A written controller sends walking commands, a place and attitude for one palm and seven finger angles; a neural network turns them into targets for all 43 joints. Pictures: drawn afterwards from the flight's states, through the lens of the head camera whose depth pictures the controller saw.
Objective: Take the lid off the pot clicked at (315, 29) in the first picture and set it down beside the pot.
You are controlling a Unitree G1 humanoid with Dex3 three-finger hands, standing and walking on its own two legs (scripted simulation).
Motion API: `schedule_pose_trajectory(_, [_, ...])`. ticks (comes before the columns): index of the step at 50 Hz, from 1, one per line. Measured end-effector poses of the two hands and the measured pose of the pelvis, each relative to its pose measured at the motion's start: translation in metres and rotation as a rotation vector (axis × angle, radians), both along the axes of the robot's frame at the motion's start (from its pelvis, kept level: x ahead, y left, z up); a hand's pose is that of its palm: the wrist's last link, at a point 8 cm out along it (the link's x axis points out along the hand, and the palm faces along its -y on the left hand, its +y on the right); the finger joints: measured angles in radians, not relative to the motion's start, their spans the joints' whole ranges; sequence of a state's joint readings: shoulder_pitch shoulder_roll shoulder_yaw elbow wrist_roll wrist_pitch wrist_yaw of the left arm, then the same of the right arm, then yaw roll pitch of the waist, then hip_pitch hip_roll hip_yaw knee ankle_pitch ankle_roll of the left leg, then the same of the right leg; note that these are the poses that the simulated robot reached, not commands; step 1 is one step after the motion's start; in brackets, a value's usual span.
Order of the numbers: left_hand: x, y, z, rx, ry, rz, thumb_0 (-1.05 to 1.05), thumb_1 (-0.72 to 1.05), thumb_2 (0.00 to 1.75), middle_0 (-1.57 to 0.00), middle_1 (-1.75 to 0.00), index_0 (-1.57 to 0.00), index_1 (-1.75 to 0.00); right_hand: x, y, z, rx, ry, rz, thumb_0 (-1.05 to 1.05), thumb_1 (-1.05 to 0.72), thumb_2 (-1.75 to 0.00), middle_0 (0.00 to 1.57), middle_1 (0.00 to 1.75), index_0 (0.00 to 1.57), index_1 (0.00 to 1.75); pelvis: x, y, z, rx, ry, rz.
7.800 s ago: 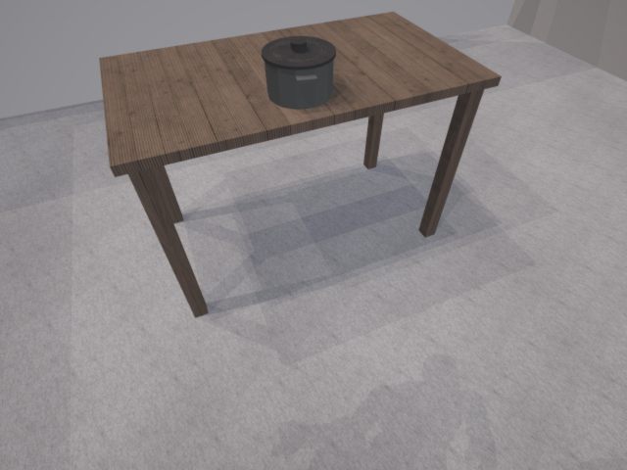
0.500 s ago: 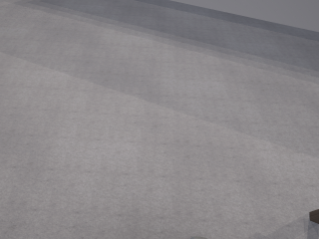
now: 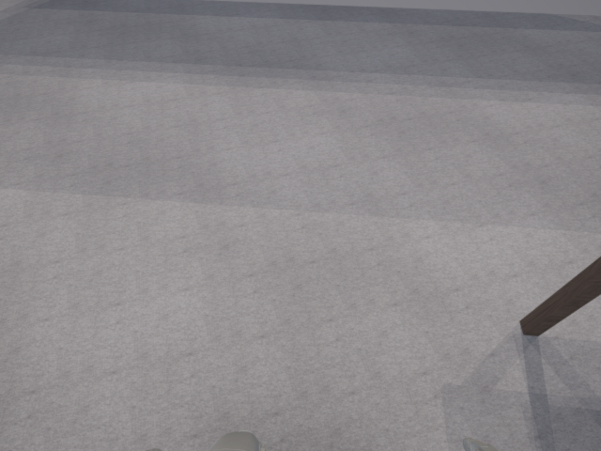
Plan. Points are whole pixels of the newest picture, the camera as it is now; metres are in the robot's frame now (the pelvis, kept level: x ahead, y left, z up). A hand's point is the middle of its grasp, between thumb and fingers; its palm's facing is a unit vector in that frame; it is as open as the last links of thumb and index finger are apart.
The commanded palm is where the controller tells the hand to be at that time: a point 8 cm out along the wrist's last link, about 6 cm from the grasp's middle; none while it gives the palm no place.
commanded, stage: turn to face it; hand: left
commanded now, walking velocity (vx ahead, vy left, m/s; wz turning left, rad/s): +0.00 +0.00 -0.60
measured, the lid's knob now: out of the picture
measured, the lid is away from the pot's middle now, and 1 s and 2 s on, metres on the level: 0.00 0.00 0.00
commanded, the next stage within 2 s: none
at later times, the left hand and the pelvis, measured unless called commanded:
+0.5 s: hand (180, 450) +0.13 +0.20 -0.17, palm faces -0.29 -0.93 -0.23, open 7.4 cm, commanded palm none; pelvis -0.01 +0.02 +0.00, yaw -19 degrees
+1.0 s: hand (247, 443) +0.15 +0.10 -0.16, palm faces -0.53 -0.81 -0.24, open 7.3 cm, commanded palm none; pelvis -0.02 -0.03 +0.00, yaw -36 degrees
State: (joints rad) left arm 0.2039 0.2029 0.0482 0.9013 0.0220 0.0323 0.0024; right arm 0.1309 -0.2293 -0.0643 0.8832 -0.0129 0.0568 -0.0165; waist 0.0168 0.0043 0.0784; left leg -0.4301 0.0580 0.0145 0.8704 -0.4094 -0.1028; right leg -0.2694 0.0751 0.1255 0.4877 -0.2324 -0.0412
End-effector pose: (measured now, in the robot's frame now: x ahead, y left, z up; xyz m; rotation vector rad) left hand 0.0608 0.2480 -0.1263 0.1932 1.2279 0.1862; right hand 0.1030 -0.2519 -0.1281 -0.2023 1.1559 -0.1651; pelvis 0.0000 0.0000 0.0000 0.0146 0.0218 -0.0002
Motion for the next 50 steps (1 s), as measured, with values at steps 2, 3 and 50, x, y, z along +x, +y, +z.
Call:
schedule_pose_trajectory(2, [-0.001,0.008,-0.006,-0.008,0.014,-0.008,0.01,0.91,0.9,-0.21,-0.3,-0.21,-0.3,0.005,0.008,0.005,-0.009,-0.03,-0.01,0.01,-0.9,-0.9,0.2,0.3,0.19,0.3,0.0,0.008,-0.002,-0.008,0.002,-0.023])
schedule_pose_trajectory(3, [-0.001,0.012,-0.009,-0.013,0.021,-0.012,0.01,0.91,0.9,-0.21,-0.3,-0.21,-0.3,0.006,0.012,0.007,-0.016,-0.045,-0.016,0.01,-0.9,-0.9,0.2,0.3,0.19,0.3,0.0,0.012,-0.003,-0.012,0.003,-0.033])
schedule_pose_trajectory(50, [0.108,-0.107,0.003,-0.001,0.011,-0.615,0.01,0.91,0.9,-0.21,-0.3,-0.21,-0.3,-0.185,-0.042,-0.001,0.005,0.013,-0.624,0.0,-0.9,-0.9,0.2,0.3,0.19,0.3,-0.015,-0.028,0.002,0.0,-0.003,-0.624])
